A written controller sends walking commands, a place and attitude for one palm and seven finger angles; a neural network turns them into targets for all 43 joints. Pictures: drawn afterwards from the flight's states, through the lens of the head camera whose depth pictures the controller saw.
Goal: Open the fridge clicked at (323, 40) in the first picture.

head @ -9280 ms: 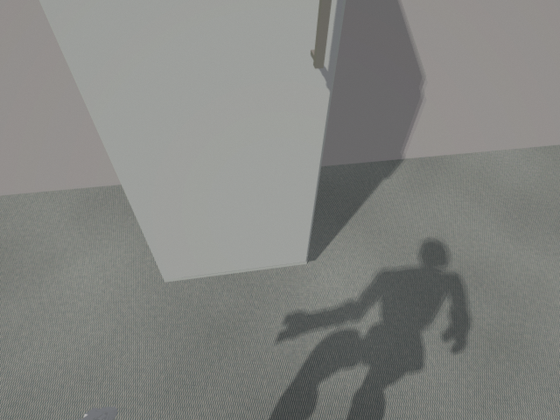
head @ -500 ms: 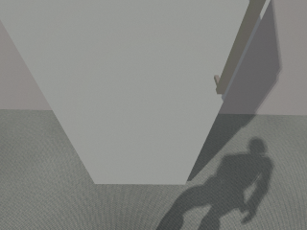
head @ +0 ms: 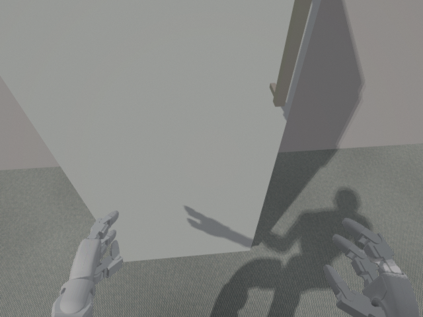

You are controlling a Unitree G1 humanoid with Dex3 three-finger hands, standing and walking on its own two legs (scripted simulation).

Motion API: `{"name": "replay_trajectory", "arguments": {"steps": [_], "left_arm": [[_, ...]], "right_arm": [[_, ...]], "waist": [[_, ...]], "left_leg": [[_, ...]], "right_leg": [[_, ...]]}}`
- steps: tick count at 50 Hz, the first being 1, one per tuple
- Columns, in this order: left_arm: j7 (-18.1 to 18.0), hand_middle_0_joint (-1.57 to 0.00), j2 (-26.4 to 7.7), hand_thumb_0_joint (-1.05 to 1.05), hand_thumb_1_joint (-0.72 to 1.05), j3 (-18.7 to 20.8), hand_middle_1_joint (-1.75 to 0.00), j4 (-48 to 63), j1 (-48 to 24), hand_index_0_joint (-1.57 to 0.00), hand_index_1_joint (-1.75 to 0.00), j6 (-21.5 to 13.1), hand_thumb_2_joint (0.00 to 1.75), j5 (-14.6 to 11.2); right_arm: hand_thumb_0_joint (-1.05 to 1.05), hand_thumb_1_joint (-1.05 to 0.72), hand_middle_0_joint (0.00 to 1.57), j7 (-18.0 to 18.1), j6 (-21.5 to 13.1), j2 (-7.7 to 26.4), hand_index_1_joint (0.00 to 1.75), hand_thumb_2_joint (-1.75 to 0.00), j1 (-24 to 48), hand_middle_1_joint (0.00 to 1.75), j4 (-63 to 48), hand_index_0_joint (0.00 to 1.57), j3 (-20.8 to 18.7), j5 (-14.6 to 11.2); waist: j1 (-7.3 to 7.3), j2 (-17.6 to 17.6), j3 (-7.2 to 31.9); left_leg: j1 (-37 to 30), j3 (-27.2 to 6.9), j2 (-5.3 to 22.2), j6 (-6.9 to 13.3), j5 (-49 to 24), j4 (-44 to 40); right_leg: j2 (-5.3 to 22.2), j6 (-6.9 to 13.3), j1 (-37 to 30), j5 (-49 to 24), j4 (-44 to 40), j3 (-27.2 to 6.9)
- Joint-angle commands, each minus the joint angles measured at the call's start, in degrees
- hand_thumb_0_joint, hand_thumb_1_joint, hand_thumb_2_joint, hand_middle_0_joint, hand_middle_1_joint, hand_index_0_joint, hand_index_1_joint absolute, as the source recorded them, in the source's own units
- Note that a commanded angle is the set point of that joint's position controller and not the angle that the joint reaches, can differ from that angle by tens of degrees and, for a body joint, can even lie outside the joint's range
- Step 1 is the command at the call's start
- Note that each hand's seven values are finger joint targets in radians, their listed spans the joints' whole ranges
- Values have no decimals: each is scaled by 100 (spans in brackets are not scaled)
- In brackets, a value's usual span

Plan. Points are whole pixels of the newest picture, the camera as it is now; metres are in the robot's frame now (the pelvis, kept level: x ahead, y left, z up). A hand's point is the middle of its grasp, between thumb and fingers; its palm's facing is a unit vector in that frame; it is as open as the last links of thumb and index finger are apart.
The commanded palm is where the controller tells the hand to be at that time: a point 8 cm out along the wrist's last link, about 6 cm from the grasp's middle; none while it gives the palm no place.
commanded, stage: raise the hand to about handle height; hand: right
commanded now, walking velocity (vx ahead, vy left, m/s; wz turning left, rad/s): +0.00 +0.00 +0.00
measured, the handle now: (289, 37) +0.48 -0.12 +0.30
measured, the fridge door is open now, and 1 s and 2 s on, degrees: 0 0 0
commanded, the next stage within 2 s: move the hooked fingers beside the handle in 1.58 s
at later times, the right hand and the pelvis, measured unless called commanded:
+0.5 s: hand (392, 205) +0.24 -0.25 +0.17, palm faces +0.00 +0.99 -0.11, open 12.2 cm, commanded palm +0.21 -0.30 +0.19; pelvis +0.01 -0.03 +0.03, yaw +1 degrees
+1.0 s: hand out of the picture +0.28 -0.30 +0.29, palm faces +0.06 +0.98 -0.17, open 13.9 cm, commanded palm +0.24 -0.33 +0.30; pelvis +0.01 -0.02 +0.04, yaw +0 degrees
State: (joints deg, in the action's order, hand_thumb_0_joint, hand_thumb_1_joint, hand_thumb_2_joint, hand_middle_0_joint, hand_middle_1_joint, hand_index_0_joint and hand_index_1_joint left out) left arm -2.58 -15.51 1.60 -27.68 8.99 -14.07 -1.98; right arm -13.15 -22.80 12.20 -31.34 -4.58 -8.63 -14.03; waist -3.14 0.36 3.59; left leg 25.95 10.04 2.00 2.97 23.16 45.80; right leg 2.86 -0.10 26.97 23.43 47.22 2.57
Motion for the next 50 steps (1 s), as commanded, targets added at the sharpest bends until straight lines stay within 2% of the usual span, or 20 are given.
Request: {"name": "replay_trajectory", "arguments": {"steps": [1,2,6,7,11,13,16,20,23,26,29,30,31,34,36,38,40,41,45,50], "left_arm": [[-154,-20,-586,0,90,-41,-30,349,80,-20,-30,-417,90,-87],[-184,-20,-615,0,90,-50,-30,319,61,-20,-30,-457,90,-118],[-267,-20,-595,0,90,-125,-30,245,-171,-20,-30,-564,90,-156],[-263,-20,-547,0,90,-182,-30,285,-254,-20,-30,-585,90,-152],[-224,-20,-506,0,90,-251,-30,288,-357,-20,-30,-758,90,-111],[-173,-20,-500,0,90,-260,-30,264,-298,-20,-30,-882,90,-115],[-157,-20,-577,0,90,-257,-30,204,-254,-20,-30,-1013,90,-125],[-245,-20,-642,0,90,-237,-30,120,-197,-20,-30,-1068,90,-181],[-293,-20,-643,0,90,-255,-30,93,-237,-20,-30,-1027,90,-177],[-324,-20,-645,0,90,-304,-30,62,-312,-20,-30,-945,90,-189],[-330,-20,-609,0,90,-353,-30,72,-380,-20,-30,-866,90,-215],[-335,-20,-614,0,90,-360,-30,73,-384,-20,-30,-834,90,-214],[-326,-20,-638,0,90,-366,-30,57,-387,-20,-30,-774,90,-209],[-305,-20,-632,0,90,-421,-30,106,-512,-20,-30,-613,90,-260],[-299,-20,-625,0,90,-450,-30,136,-590,-20,-30,-505,90,-269],[-296,-20,-606,0,90,-483,-30,171,-669,-20,-30,-412,90,-302],[-296,-20,-608,0,90,-511,-30,188,-703,-20,-30,-356,90,-298],[-292,-20,-610,0,90,-516,-30,193,-744,-20,-30,-312,90,-300],[-282,-20,-630,0,90,-553,-30,183,-811,-20,-30,-201,90,-343],[-260,-20,-678,0,90,-574,-30,225,-899,-20,-30,-137,90,-366]], "right_arm": [[0,-27,25,-464,-456,714,70,-63,2036,70,-1537,25,162,-124],[0,-25,25,-587,-265,854,72,-62,2139,72,-1420,25,59,-155],[0,-15,25,-748,750,1450,78,-58,1797,78,-717,25,-879,-333],[0,-13,25,-750,928,1348,80,-57,1834,80,-812,25,-906,-435],[0,-4,26,-582,1280,1592,86,-53,1832,86,-1074,26,-1504,-679],[0,1,27,-569,1294,1524,88,-51,1828,88,-1392,27,-1508,-703],[0,8,27,-626,1436,1439,93,-48,2026,93,-1482,27,-1351,-671],[0,17,28,-662,1760,1769,99,-44,2636,99,-1514,28,-1537,-600],[0,24,28,-654,1970,2062,103,-41,3109,103,-1707,28,-1796,-607],[0,31,29,-707,2155,2253,108,-38,3559,108,-1680,29,-1916,-645],[0,38,29,-790,2385,2270,112,-35,4065,112,-1717,29,-1862,-651],[0,41,29,-825,2498,2342,114,-34,4091,114,-1571,29,-1941,-657],[0,43,29,-863,2623,2452,115,-33,3994,115,-1364,29,-2076,-673],[0,50,30,-1005,2989,2549,120,-30,4546,120,-1364,30,-2043,-644],[0,50,30,-1043,3208,2792,120,-30,4714,120,-1210,30,-2220,-650],[0,50,30,-1104,3382,2861,120,-30,5171,120,-1258,30,-2202,-635],[0,50,30,-1148,3517,3051,120,-30,5498,120,-1149,30,-2310,-617],[0,50,30,-1167,3573,3200,120,-30,5490,120,-1069,30,-2418,-630],[0,50,30,-1340,3822,3414,120,-30,6219,120,-667,30,-2421,-576],[0,50,30,-1498,4060,3845,120,-30,6858,120,-318,30,-2556,-506]], "waist": [[702,-506,126],[661,-433,221],[242,-188,441],[189,-249,433],[-37,94,655],[-42,-221,740],[-3,-165,500],[29,-267,298],[-30,-509,411],[-44,-569,270],[-22,-788,299],[-38,-762,308],[-77,-421,268],[-50,-620,282],[-99,-543,290],[-51,-621,349],[-53,-626,445],[-94,-424,484],[-27,-571,465],[-55,-634,584]], "left_leg": [[26,-982,-125,-207,-509,-1278],[-98,-994,-106,-221,-419,-1376],[-836,-997,-17,-243,-472,-1664],[-932,-937,5,-252,-576,-1711],[-1414,-706,-47,-246,-1147,-1711],[-1435,-602,-76,-236,-1594,-1672],[-1447,-539,-111,-220,-1781,-1741],[-1330,-517,-122,-241,-1347,-1945],[-1555,-520,-129,-204,-1549,-2026],[-1649,-551,-145,-176,-1619,-2152],[-1679,-515,-153,-164,-1776,-2195],[-1706,-524,-152,-158,-1832,-2206],[-1796,-548,-163,-152,-1955,-2270],[-1790,-511,-157,-151,-2053,-2283],[-1869,-559,-159,-129,-2099,-2358],[-1824,-547,-151,-145,-2028,-2406],[-1814,-524,-157,-127,-1972,-2404],[-1923,-561,-153,-124,-2101,-2450],[-1785,-551,-130,-135,-1940,-2499],[-1805,-607,-77,-119,-1799,-2543]], "right_leg": [[-190,222,-488,-704,-779,-353],[-190,221,-522,-636,-882,-379],[-192,201,-559,-862,-1234,-392],[-199,190,-614,-923,-1356,-391],[-169,181,-829,-1399,-1651,-430],[-173,163,-1104,-1665,-1744,-365],[-155,160,-1260,-1796,-1871,-367],[-153,162,-1477,-1450,-2128,-406],[-171,153,-1763,-1673,-2258,-436],[-177,140,-1899,-1734,-2353,-460],[-191,123,-2130,-1830,-2472,-495],[-186,121,-2166,-1867,-2490,-503],[-173,134,-2136,-1963,-2480,-506],[-203,132,-2231,-2038,-2556,-500],[-210,127,-2280,-2072,-2546,-501],[-233,140,-2351,-1995,-2586,-489],[-240,136,-2439,-1992,-2626,-551],[-243,147,-2447,-2096,-2579,-522],[-273,166,-2490,-1932,-2641,-531],[-296,189,-2501,-1837,-2654,-561]]}}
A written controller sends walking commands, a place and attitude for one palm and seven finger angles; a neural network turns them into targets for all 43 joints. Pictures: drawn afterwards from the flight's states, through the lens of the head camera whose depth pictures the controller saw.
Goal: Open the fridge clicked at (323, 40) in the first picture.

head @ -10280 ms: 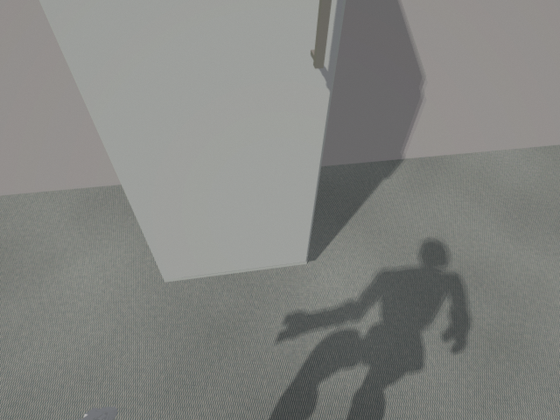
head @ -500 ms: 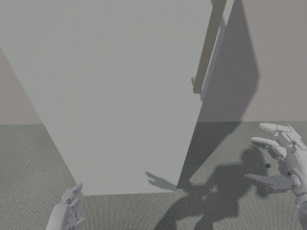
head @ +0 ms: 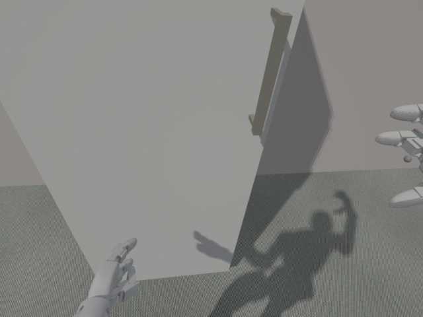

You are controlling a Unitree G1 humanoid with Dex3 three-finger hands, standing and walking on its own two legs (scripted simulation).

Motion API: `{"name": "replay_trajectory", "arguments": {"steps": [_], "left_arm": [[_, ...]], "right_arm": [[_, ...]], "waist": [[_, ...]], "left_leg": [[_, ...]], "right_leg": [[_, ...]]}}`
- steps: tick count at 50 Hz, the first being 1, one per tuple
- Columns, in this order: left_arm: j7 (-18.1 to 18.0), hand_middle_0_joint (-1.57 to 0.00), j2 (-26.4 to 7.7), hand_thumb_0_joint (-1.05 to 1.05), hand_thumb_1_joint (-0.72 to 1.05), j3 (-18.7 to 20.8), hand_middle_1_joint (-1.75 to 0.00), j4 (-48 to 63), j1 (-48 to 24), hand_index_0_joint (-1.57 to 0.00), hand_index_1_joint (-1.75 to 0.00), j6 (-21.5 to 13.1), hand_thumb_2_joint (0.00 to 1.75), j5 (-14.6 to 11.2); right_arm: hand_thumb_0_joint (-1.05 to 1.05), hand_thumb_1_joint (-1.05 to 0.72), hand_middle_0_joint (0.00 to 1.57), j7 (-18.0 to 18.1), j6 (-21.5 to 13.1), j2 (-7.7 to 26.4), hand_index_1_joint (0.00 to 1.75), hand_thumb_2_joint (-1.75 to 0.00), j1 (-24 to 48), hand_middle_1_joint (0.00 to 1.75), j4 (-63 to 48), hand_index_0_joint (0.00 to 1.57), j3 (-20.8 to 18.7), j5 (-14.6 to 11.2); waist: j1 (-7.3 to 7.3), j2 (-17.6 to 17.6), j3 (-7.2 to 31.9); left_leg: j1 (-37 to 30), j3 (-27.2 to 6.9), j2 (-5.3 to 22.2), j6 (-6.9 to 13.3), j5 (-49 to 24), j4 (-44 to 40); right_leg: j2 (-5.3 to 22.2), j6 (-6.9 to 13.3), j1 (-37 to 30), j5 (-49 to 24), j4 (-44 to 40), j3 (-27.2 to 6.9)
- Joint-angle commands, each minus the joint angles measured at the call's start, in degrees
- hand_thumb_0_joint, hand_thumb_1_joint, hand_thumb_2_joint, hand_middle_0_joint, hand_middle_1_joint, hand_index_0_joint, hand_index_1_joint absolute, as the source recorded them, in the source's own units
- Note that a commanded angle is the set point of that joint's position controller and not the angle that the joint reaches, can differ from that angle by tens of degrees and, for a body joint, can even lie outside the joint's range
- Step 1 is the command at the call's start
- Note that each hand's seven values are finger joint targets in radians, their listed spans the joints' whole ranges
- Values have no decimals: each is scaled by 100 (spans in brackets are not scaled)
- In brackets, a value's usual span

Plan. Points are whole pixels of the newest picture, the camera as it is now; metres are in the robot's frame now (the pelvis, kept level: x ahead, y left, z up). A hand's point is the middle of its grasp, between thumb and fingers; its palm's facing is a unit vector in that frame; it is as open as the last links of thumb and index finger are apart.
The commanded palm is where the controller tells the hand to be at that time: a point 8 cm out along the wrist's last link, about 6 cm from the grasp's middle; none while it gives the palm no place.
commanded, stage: raise the hand to about handle height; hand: right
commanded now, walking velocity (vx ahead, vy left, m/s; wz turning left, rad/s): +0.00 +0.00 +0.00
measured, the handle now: (265, 78) +0.47 -0.10 +0.27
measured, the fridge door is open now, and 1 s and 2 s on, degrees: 0 0 0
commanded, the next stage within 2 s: move the hooked fingers beside the handle in 0.58 s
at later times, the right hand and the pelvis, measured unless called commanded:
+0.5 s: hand (403, 142) +0.28 -0.27 +0.27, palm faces +0.05 +0.99 -0.16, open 14.0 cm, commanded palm +0.25 -0.31 +0.27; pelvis +0.00 +0.01 +0.00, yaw +1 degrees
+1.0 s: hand (383, 133) +0.31 -0.25 +0.27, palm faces +0.01 +0.99 -0.15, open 14.0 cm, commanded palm +0.27 -0.29 +0.27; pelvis +0.00 +0.01 +0.00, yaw +0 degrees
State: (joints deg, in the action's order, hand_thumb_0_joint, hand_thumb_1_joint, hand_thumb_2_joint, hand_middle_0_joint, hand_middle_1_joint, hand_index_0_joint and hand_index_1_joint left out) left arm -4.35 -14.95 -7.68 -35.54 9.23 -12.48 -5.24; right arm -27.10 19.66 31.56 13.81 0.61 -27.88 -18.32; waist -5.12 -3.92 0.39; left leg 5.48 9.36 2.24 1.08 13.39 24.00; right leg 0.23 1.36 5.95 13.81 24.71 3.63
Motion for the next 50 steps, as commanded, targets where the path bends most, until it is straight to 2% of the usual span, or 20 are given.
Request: {"name": "replay_trajectory", "arguments": {"steps": [1,4,8,10,11,14,18,20,21,22,25,28,32,35,39,41,45,46,48,50], "left_arm": [[-63,-20,-729,0,90,359,-30,1007,-951,-20,-30,-273,90,-51],[-58,-20,-771,0,90,372,-30,1042,-943,-20,-30,-266,90,-70],[23,-20,-877,0,90,429,-30,1032,-868,-20,-30,-182,90,-104],[45,-20,-898,0,90,449,-30,1130,-938,-20,-30,-176,90,-122],[64,-20,-886,0,90,457,-30,1142,-950,-20,-30,-154,90,-132],[36,-20,-856,0,90,461,-30,1260,-997,-20,-30,-209,90,-86],[-13,-20,-809,0,90,451,-30,1175,-932,-20,-30,-272,90,-46],[-40,-20,-818,0,90,443,-30,1105,-890,-20,-30,-291,90,-63],[-37,-20,-825,0,90,461,-30,1065,-878,-20,-30,-274,90,-66],[-47,-20,-847,0,90,453,-30,1042,-881,-20,-30,-272,90,-76],[-75,-20,-820,0,90,439,-30,1097,-894,-20,-30,-307,90,-96],[-72,-20,-823,0,90,442,-30,1118,-894,-20,-30,-300,90,-76],[-40,-20,-842,0,90,416,-30,1056,-869,-20,-30,-263,90,-78],[-28,-20,-824,0,90,425,-30,1096,-932,-20,-30,-282,90,-93],[-57,-20,-803,0,90,417,-30,1041,-881,-20,-30,-296,90,-98],[-63,-20,-799,0,90,434,-30,1002,-849,-20,-30,-291,90,-92],[-66,-20,-765,0,90,418,-30,1058,-875,-20,-30,-302,90,-78],[-53,-20,-750,0,90,419,-30,1051,-884,-20,-30,-285,90,-65],[-57,-20,-784,0,90,422,-30,1004,-869,-20,-30,-248,90,-60],[-38,-20,-784,0,90,430,-30,1032,-866,-20,-30,-231,90,-71]], "right_arm": [[0,50,30,-125,-168,1982,120,-30,2303,120,-781,30,-657,-75],[0,50,30,-203,-95,2211,120,-30,2771,120,-721,30,-749,-27],[0,50,30,-347,104,1798,120,-30,1892,120,122,30,-541,-88],[0,50,30,-381,135,1910,120,-30,2010,120,-114,30,-590,-117],[0,50,30,-380,123,1953,120,-30,1958,120,-265,30,-634,-150],[0,50,30,-264,-11,2298,120,-30,2328,120,-991,30,-971,-170],[0,50,30,-52,-190,2320,120,-30,2257,120,-1168,30,-1138,-191],[0,50,30,-23,-144,2180,120,-30,2284,120,-881,30,-991,-140],[0,50,30,-9,-107,2163,120,-30,2188,120,-757,30,-953,-123],[0,50,30,-22,-47,2129,120,-30,2328,120,-674,30,-863,-87],[0,50,30,-59,14,2012,120,-30,2520,120,-793,30,-634,-16],[0,50,30,-145,-6,2074,120,-30,2333,120,-822,30,-746,-79],[0,50,30,-207,-2,2139,120,-30,2144,120,-503,30,-868,-146],[0,50,30,-193,24,2058,120,-30,2382,120,-576,30,-747,-131],[0,50,30,-125,-22,1873,120,-30,2885,120,-504,30,-424,-67],[0,50,30,-83,-81,1891,120,-30,2818,120,-443,30,-429,-43],[0,50,30,3,-153,1844,120,-30,3175,120,-655,30,-344,44],[0,50,30,36,-159,1781,120,-30,2974,120,-608,30,-309,26],[0,50,30,82,-104,1935,120,-30,2911,120,-369,30,-539,12],[0,50,30,108,-56,1816,120,-30,2924,120,-318,30,-456,34]], "waist": [[112,-121,932],[134,-235,1102],[140,373,708],[125,152,783],[106,280,907],[71,-52,1343],[79,-241,1212],[120,-308,945],[103,-52,818],[158,-201,756],[183,-369,886],[160,-59,1126],[162,215,966],[177,-69,964],[283,-37,988],[248,42,980],[227,-319,1196],[206,-68,1163],[180,-14,1108],[177,-49,1112]], "left_leg": [[142,-596,-78,84,-878,-387],[149,-550,-75,82,-1035,-327],[327,-618,-15,23,-1014,-302],[397,-641,-2,25,-869,-261],[265,-694,17,11,-946,-267],[123,-674,2,31,-1051,-170],[133,-671,-10,36,-1191,-185],[346,-599,-40,34,-961,-211],[332,-657,-15,20,-932,-273],[425,-675,-11,15,-840,-281],[456,-616,-25,19,-801,-221],[284,-668,-12,-5,-1053,-198],[351,-655,-26,-32,-951,-242],[434,-647,-12,-20,-929,-205],[528,-644,-11,-25,-817,-232],[442,-697,11,-15,-875,-263],[390,-588,-1,41,-985,-147],[329,-631,16,42,-1055,-171],[310,-615,15,29,-1089,-167],[340,-558,-3,34,-1114,-109]], "right_leg": [[-15,37,-369,-955,-348,-643],[-44,64,-484,-1087,-356,-650],[-3,58,-79,-914,-257,-598],[-21,57,-108,-815,-235,-604],[0,57,-127,-914,-171,-578],[-48,80,-306,-1060,-136,-588],[-23,81,-311,-1151,-142,-552],[-5,68,-295,-965,-230,-548],[17,75,-200,-957,-189,-544],[8,78,-205,-848,-223,-537],[-21,73,-344,-811,-233,-565],[-22,104,-376,-973,-144,-572],[-13,100,-220,-873,-154,-583],[-29,94,-270,-863,-144,-581],[-19,88,-344,-778,-142,-615],[3,92,-327,-871,-103,-607],[-34,72,-469,-964,-196,-646],[-7,74,-406,-1039,-149,-637],[-18,81,-298,-997,-169,-624],[-12,72,-307,-1050,-209,-629]]}}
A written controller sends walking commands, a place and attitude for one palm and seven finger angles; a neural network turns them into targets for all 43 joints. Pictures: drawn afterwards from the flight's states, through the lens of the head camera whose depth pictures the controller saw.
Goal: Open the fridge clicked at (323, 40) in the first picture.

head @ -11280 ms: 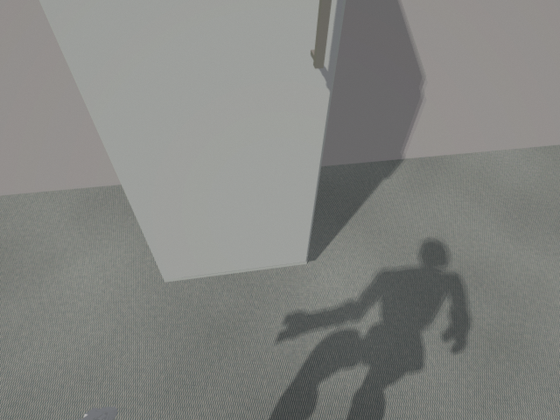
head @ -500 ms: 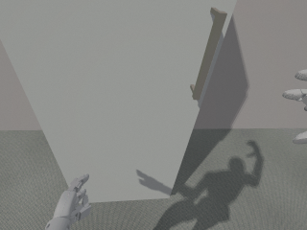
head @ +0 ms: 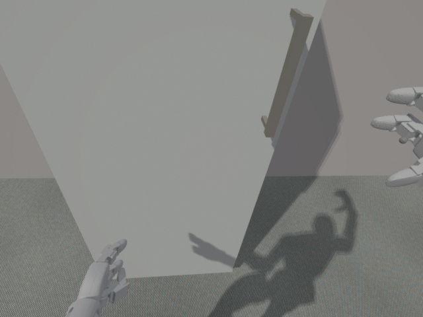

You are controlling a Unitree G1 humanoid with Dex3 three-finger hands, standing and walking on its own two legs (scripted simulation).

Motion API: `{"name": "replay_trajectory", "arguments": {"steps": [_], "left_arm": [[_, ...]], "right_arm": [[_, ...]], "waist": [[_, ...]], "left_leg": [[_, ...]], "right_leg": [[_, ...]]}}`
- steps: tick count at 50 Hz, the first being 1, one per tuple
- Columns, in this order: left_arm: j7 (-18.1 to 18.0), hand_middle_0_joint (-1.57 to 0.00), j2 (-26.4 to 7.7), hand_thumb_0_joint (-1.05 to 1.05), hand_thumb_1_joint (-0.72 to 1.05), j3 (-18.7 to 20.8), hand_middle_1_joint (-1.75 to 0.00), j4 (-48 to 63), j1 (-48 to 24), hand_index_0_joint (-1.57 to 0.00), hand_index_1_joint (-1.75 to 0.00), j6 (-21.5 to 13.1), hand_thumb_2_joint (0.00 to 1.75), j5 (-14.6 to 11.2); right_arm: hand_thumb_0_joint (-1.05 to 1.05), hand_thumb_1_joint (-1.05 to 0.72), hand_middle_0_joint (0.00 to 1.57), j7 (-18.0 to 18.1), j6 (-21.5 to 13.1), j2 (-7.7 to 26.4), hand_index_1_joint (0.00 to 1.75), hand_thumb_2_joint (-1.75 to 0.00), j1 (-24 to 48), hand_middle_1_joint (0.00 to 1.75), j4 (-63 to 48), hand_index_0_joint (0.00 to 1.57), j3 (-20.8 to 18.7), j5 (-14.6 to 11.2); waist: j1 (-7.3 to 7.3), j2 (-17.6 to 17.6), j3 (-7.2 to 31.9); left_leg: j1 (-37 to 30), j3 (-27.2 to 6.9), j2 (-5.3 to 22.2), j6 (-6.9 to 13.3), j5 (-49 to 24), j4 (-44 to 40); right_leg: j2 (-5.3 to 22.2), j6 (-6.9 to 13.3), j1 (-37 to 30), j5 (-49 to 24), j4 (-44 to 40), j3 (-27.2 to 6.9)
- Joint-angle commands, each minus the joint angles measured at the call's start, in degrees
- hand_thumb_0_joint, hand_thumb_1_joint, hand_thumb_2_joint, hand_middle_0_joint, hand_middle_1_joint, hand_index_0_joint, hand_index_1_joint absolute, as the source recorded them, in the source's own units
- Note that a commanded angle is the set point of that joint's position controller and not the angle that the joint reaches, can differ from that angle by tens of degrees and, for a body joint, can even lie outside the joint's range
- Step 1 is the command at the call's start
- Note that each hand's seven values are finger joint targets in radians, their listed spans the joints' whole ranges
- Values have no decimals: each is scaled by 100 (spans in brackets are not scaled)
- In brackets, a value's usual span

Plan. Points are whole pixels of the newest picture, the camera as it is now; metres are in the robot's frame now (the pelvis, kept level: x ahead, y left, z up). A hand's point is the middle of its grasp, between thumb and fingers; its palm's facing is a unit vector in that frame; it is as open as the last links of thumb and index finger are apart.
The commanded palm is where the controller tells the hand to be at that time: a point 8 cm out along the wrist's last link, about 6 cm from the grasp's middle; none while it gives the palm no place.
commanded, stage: move the hooked fingers beside the handle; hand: right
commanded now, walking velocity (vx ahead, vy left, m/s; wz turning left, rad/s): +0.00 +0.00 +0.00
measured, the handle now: (281, 79) +0.47 -0.11 +0.27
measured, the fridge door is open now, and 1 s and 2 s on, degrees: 0 0 0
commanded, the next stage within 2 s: none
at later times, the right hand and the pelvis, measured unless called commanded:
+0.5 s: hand (371, 125) +0.35 -0.24 +0.26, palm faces +0.00 +1.00 -0.10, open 14.0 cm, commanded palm +0.32 -0.27 +0.27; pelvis +0.00 +0.00 +0.00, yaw +0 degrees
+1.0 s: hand (336, 109) +0.38 -0.19 +0.27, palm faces -0.04 +1.00 -0.06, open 14.0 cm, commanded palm +0.36 -0.24 +0.26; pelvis +0.01 +0.00 +0.00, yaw +1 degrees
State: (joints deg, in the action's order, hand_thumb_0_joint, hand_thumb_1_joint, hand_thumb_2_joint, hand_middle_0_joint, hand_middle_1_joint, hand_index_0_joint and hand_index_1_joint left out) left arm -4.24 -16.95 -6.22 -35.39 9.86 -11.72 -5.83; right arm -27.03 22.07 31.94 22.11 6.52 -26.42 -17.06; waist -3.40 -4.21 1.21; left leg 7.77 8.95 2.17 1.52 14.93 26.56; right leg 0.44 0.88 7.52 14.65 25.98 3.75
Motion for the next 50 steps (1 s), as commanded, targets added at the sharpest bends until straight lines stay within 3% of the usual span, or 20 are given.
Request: {"name": "replay_trajectory", "arguments": {"steps": [1,5,8,11,14,15,16,18,20,21,24,26,27,29,32,34,40,46,47,50], "left_arm": [[-33,-20,-572,0,90,295,-30,1014,-936,-20,-30,-281,90,-8],[-21,-20,-556,0,90,306,-30,1098,-969,-20,-30,-271,90,-4],[-28,-20,-589,0,90,314,-30,1039,-963,-20,-30,-219,90,6],[-45,-20,-561,0,90,329,-30,1001,-937,-20,-30,-205,90,-16],[-94,-20,-552,0,90,306,-30,957,-941,-20,-30,-202,90,-21],[-103,-20,-543,0,90,297,-30,958,-940,-20,-30,-205,90,-19],[-108,-20,-535,0,90,312,-30,917,-916,-20,-30,-194,90,-6],[-119,-20,-564,0,90,316,-30,907,-900,-20,-30,-189,90,5],[-118,-20,-557,0,90,303,-30,880,-898,-20,-30,-145,90,-4],[-107,-20,-578,0,90,322,-30,825,-854,-20,-30,-111,90,6],[-109,-20,-533,0,90,312,-30,912,-890,-20,-30,-103,90,-15],[-83,-20,-534,0,90,335,-30,908,-831,-20,-30,-103,90,16],[-82,-20,-554,0,90,340,-30,937,-845,-20,-30,-80,90,16],[-70,-20,-518,0,90,320,-30,948,-863,-20,-30,-56,90,6],[-68,-20,-579,0,90,355,-30,871,-809,-20,-30,10,90,9],[-68,-20,-563,0,90,361,-30,936,-848,-20,-30,19,90,-3],[-102,-20,-530,0,90,374,-30,892,-787,-20,-30,18,90,20],[-80,-20,-560,0,90,395,-30,775,-751,-20,-30,97,90,38],[-76,-20,-539,0,90,384,-30,818,-799,-20,-30,109,90,33],[-90,-20,-534,0,90,402,-30,800,-774,-20,-30,148,90,30]], "right_arm": [[0,50,30,131,-292,1665,120,-30,2008,120,-941,30,-491,-95],[0,50,30,237,-260,1655,120,-30,2021,120,-1304,30,-571,-85],[0,50,30,296,-213,1686,120,-30,1987,120,-1153,30,-640,-114],[0,50,30,350,-216,1434,120,-30,2253,120,-1156,30,-312,-77],[0,50,30,430,-204,1367,120,-30,2707,120,-1050,30,-132,4],[0,50,30,447,-218,1174,120,-30,2888,120,-1051,30,70,13],[0,50,30,480,-239,1114,120,-30,2815,120,-973,30,140,5],[0,50,30,528,-251,1279,120,-30,2911,120,-842,30,-27,41],[0,50,30,552,-237,1322,120,-30,3001,120,-580,30,-38,69],[0,50,30,576,-236,1318,120,-30,2931,120,-388,30,-6,74],[0,50,30,624,-287,1100,120,-30,3436,120,-562,30,262,140],[0,50,30,661,-350,1097,120,-30,3305,120,-599,30,217,121],[0,50,30,687,-351,1327,120,-30,3205,120,-587,30,-50,124],[0,50,30,696,-339,1014,120,-30,3326,120,-569,30,207,118],[0,50,30,784,-229,1164,120,-30,3141,120,-88,30,38,140],[0,50,30,831,-230,1069,120,-30,3427,120,-372,30,185,188],[0,50,30,957,-333,730,120,-30,3953,120,-647,30,519,201],[0,50,30,1168,-198,676,120,-30,3496,120,-225,30,419,211],[0,50,30,1190,-155,529,120,-30,3587,120,-218,30,525,213],[0,50,30,1284,-128,598,120,-30,3855,120,-173,30,513,263]], "waist": [[1,105,1045],[-22,-86,1272],[0,205,1201],[86,198,1090],[146,-124,1016],[174,-159,1059],[184,94,1001],[140,179,1226],[143,71,1147],[153,303,1055],[201,-73,1273],[161,167,1434],[103,154,1582],[152,121,1462],[134,463,1227],[156,147,1327],[258,-22,1587],[162,436,1423],[179,405,1371],[225,445,1435]], "left_leg": [[41,-559,28,-12,-1357,-383],[20,-510,9,4,-1524,-286],[-32,-538,24,-25,-1590,-311],[106,-543,21,-32,-1477,-356],[271,-534,4,-7,-1214,-375],[286,-526,10,-4,-1148,-372],[284,-566,16,-6,-1186,-417],[142,-554,21,-7,-1303,-365],[177,-556,31,3,-1253,-365],[158,-585,41,-6,-1262,-417],[149,-558,39,22,-1385,-337],[5,-557,35,35,-1688,-306],[-115,-565,43,29,-1759,-286],[-36,-531,42,31,-1742,-254],[22,-569,53,-2,-1645,-318],[12,-567,67,22,-1681,-271],[26,-548,40,44,-1837,-230],[-60,-529,47,40,-1901,-233],[-16,-536,61,27,-1877,-232],[-5,-559,53,14,-1823,-242]], "right_leg": [[-14,120,-446,-1220,-291,-614],[-31,118,-593,-1365,-294,-615],[-20,131,-451,-1344,-273,-607],[14,123,-519,-1287,-254,-591],[-16,114,-580,-1085,-321,-631],[-25,108,-609,-1032,-342,-650],[16,125,-605,-1061,-296,-643],[-24,142,-589,-1134,-306,-663],[-36,124,-522,-1079,-326,-659],[-1,130,-450,-1083,-297,-637],[-23,130,-612,-1225,-313,-640],[2,132,-685,-1497,-254,-658],[-9,133,-650,-1526,-267,-633],[-9,116,-622,-1514,-295,-637],[15,143,-396,-1330,-302,-587],[-2,133,-478,-1408,-294,-586],[3,130,-783,-1637,-249,-613],[34,125,-577,-1685,-274,-609],[21,134,-518,-1607,-295,-589],[16,149,-541,-1535,-284,-564]]}}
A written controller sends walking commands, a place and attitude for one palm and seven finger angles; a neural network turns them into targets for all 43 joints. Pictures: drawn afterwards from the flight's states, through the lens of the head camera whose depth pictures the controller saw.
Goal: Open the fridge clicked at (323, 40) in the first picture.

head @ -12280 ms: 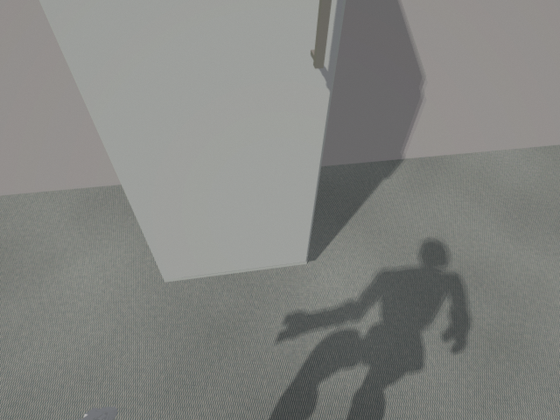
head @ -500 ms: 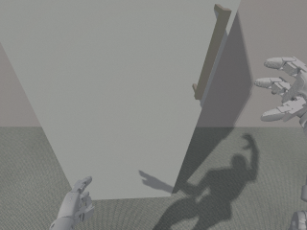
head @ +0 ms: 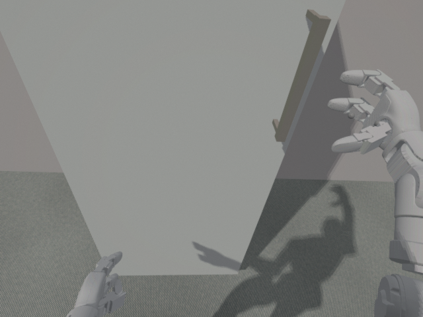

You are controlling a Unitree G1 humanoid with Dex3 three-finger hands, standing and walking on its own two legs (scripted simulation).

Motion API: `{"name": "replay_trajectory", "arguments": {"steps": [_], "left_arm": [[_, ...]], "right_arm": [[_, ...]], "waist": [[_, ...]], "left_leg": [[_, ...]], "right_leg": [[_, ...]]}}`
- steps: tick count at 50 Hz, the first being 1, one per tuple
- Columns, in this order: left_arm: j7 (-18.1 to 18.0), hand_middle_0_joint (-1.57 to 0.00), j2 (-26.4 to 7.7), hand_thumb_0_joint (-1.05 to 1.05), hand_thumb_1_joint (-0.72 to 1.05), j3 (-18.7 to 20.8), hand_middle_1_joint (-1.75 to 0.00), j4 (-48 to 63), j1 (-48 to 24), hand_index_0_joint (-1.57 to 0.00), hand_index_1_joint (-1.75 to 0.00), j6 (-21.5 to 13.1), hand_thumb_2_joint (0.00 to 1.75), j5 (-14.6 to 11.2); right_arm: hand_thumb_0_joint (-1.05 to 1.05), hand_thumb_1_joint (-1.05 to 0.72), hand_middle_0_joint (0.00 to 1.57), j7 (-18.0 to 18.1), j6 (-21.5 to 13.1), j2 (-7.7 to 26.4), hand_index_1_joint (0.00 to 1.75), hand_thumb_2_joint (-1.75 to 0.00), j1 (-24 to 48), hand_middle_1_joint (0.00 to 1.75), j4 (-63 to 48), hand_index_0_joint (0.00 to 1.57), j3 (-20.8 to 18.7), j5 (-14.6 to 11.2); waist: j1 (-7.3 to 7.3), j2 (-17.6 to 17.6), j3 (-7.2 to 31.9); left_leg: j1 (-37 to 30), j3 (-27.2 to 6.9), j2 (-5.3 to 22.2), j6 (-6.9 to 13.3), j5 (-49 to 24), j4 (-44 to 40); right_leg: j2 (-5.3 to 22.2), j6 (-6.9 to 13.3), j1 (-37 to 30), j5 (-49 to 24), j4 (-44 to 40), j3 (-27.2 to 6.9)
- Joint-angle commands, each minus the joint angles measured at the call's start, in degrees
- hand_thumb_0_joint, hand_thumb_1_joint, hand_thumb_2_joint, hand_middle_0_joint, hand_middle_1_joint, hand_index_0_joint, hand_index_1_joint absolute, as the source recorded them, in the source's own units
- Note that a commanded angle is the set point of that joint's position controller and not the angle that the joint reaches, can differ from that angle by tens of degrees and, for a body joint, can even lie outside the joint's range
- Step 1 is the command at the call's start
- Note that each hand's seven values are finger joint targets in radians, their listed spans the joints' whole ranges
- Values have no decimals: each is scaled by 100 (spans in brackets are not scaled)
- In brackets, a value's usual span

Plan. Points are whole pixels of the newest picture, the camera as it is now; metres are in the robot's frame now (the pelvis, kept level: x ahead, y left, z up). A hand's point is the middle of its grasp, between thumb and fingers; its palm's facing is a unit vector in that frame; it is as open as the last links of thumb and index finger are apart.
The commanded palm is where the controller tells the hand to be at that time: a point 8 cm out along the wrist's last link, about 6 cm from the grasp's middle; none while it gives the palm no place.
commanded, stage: move the hooked fingers beside the handle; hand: right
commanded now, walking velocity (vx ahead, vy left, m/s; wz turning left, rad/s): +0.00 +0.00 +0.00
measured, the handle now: (294, 83) +0.46 -0.11 +0.27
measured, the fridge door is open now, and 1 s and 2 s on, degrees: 0 0 0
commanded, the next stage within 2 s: feel for the door with the fingertips in 1.08 s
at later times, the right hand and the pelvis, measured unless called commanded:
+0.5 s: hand (330, 103) +0.41 -0.17 +0.26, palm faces -0.02 +1.00 -0.04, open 14.0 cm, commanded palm +0.37 -0.22 +0.26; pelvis +0.00 +0.01 +0.00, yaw +1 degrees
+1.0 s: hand (337, 107) +0.39 -0.17 +0.27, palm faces -0.01 +1.00 -0.04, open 14.0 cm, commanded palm +0.37 -0.22 +0.26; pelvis -0.01 +0.01 +0.00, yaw +0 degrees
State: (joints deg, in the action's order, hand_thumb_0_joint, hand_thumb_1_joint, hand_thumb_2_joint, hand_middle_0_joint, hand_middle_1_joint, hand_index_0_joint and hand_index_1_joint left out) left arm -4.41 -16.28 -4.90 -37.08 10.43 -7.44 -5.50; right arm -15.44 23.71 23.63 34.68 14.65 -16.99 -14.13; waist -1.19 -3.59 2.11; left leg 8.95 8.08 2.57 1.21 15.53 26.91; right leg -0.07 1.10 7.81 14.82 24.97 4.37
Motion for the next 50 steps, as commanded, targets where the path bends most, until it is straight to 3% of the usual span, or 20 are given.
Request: {"name": "replay_trajectory", "arguments": {"steps": [1,6,10,11,13,15,16,21,23,25,26,29,32,34,36,41,45,46,47,50], "left_arm": [[-66,-20,-619,0,90,281,-30,963,-830,-20,-30,-257,90,2],[-123,-20,-609,0,90,279,-30,848,-732,-20,-30,-235,90,-6],[-164,-20,-605,0,90,270,-30,755,-596,-20,-30,-236,90,-14],[-150,-20,-638,0,90,303,-30,723,-532,-20,-30,-227,90,-14],[-149,-20,-594,0,90,300,-30,763,-525,-20,-30,-270,90,-12],[-143,-20,-613,0,90,306,-30,748,-467,-20,-30,-273,90,-10],[-119,-20,-644,0,90,340,-30,747,-399,-20,-30,-257,90,9],[-55,-20,-670,0,90,371,-30,881,-415,-20,-30,-194,90,-19],[-45,-20,-654,0,90,367,-30,982,-485,-20,-30,-195,90,-21],[-53,-20,-653,0,90,370,-30,1013,-507,-20,-30,-199,90,-20],[-45,-20,-667,0,90,385,-30,1045,-515,-20,-30,-188,90,-14],[-80,-20,-639,0,90,364,-30,1023,-555,-20,-30,-220,90,-31],[-96,-20,-640,0,90,358,-30,985,-588,-20,-30,-260,90,-35],[-100,-20,-587,0,90,331,-30,944,-613,-20,-30,-281,90,-42],[-97,-20,-629,0,90,343,-30,865,-580,-20,-30,-253,90,-25],[-104,-20,-654,0,90,335,-30,793,-587,-20,-30,-155,90,-43],[-104,-20,-566,0,90,290,-30,905,-646,-20,-30,-159,90,-28],[-91,-20,-588,0,90,311,-30,905,-622,-20,-30,-149,90,-16],[-89,-20,-567,0,90,295,-30,970,-667,-20,-30,-165,90,-11],[-105,-20,-570,0,90,268,-30,894,-619,-20,-30,-151,90,-25]], "right_arm": [[0,50,30,152,-327,1509,120,-30,2578,120,-1038,30,-445,-9],[0,50,30,225,-443,1412,120,-30,3189,120,-552,30,-260,21],[0,50,30,251,-537,1315,120,-30,3718,120,51,30,-99,74],[0,50,30,267,-607,1444,120,-30,3726,120,131,30,-160,93],[0,50,30,262,-730,1254,120,-30,4003,120,68,30,-14,109],[0,50,30,255,-799,1271,120,-30,3906,120,265,30,-67,94],[0,50,30,264,-828,1408,120,-30,3606,120,384,30,-229,85],[0,50,30,233,-842,1590,120,-30,2971,120,253,30,-461,113],[0,50,30,229,-846,1670,120,-30,2959,120,-164,30,-558,118],[0,50,30,220,-832,1666,120,-30,2986,120,-439,30,-570,99],[0,50,30,218,-818,1713,120,-30,2783,120,-509,30,-617,81],[0,50,30,194,-745,1649,120,-30,3020,120,-641,30,-576,42],[0,50,30,169,-731,1437,120,-30,3213,120,-903,30,-336,25],[0,50,30,164,-676,1056,120,-30,3284,120,-898,30,-46,-6],[0,50,30,189,-590,1122,120,-30,3115,120,-656,30,-99,-19],[0,50,30,315,-444,1335,120,-30,3126,120,-92,30,-217,42],[0,50,30,310,-623,1257,120,-30,3568,120,-223,30,-127,72],[0,50,30,305,-705,1340,120,-30,3541,120,-322,30,-162,79],[0,50,30,290,-755,1356,120,-30,3588,120,-475,30,-212,70],[0,50,30,259,-704,1309,120,-30,3537,120,-10,30,-197,51]], "waist": [[-22,350,1386],[116,472,1293],[216,189,1241],[214,413,1316],[240,111,1514],[204,236,1503],[137,517,1617],[5,596,1485],[-23,372,1572],[7,303,1628],[-28,482,1641],[44,295,1501],[117,162,1521],[173,38,1426],[149,334,1328],[140,562,1137],[158,319,1380],[144,473,1512],[105,284,1671],[147,313,1276]], "left_leg": [[-200,-498,25,53,-1934,-286],[-33,-537,7,40,-1644,-392],[60,-577,19,55,-1458,-438],[-33,-583,22,45,-1512,-464],[-62,-591,27,73,-1634,-420],[-128,-572,20,75,-1780,-383],[-288,-566,22,60,-1930,-376],[-456,-572,43,38,-2120,-349],[-510,-584,43,48,-2179,-315],[-490,-583,36,44,-2227,-309],[-534,-605,39,20,-2222,-334],[-328,-591,7,26,-2016,-377],[-250,-598,-3,26,-1972,-409],[-80,-548,-29,51,-1940,-390],[-65,-562,-30,31,-1824,-443],[-1,-608,-5,-4,-1418,-522],[-127,-609,9,36,-1611,-435],[-240,-610,15,34,-1739,-426],[-314,-615,25,51,-1827,-384],[-109,-587,6,49,-1578,-452]], "right_leg": [[82,130,-571,-1629,-156,-621],[87,159,-583,-1339,-182,-621],[53,156,-517,-1142,-236,-618],[85,167,-525,-1210,-216,-615],[56,171,-648,-1305,-212,-611],[61,164,-597,-1407,-217,-610],[90,174,-560,-1545,-212,-611],[105,177,-361,-1612,-263,-535],[90,174,-416,-1655,-280,-516],[86,178,-498,-1693,-257,-502],[101,191,-482,-1681,-229,-501],[79,195,-564,-1532,-235,-507],[73,203,-706,-1534,-222,-507],[59,187,-808,-1555,-206,-544],[80,186,-709,-1434,-201,-555],[65,187,-424,-1060,-243,-537],[34,185,-543,-1218,-245,-561],[64,196,-605,-1344,-224,-569],[42,191,-654,-1407,-235,-579],[50,165,-501,-1163,-286,-586]]}}
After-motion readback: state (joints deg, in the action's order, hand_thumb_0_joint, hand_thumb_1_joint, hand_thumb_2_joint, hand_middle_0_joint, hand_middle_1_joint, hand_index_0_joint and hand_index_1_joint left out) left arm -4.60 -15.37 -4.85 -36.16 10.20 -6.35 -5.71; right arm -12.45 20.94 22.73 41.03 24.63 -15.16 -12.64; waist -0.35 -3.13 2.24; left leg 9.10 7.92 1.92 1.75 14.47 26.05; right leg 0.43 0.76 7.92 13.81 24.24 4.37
